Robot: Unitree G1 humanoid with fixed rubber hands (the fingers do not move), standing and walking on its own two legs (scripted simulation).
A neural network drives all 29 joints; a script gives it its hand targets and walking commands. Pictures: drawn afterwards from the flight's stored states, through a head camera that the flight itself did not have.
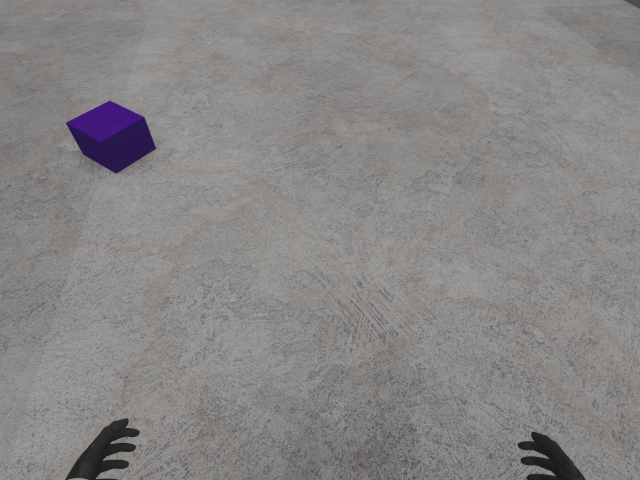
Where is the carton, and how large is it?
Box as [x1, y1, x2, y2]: [66, 101, 155, 173]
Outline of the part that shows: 108,101 66,123 83,154 116,173 151,151 155,147 145,120 142,116 111,101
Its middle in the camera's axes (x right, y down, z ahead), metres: -1.02 -0.52 +1.93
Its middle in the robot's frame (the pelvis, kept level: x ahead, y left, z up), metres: +1.67 +1.07 -0.67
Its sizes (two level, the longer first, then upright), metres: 0.264 0.245 0.184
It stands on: the floor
